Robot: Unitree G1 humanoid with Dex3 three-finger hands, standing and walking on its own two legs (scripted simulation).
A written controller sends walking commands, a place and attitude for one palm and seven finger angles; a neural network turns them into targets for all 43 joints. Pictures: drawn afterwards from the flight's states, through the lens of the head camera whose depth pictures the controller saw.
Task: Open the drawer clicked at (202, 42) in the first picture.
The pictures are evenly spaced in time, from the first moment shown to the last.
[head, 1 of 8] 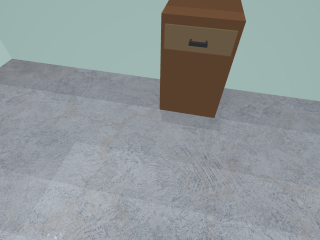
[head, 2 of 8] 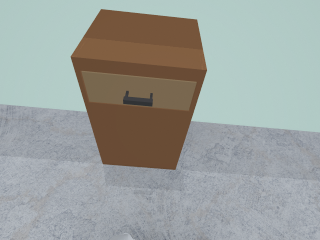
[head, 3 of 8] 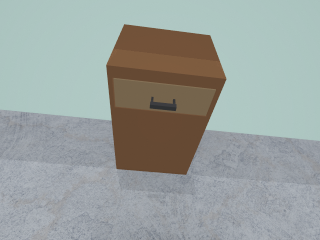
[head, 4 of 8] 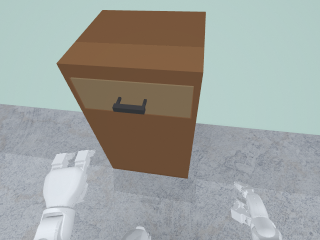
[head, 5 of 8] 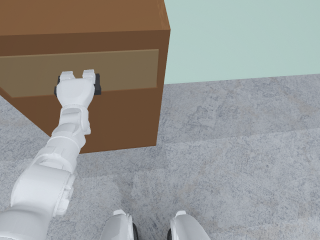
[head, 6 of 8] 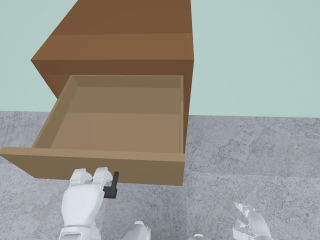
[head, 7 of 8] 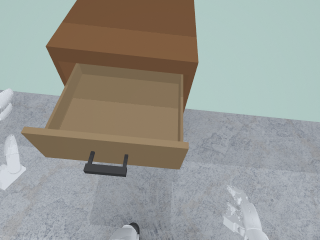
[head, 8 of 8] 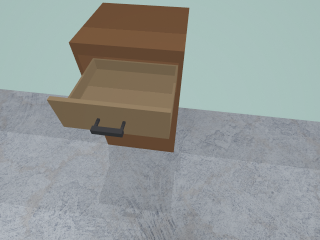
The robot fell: no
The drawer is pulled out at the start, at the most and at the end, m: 0.00 0.30 0.29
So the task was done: yes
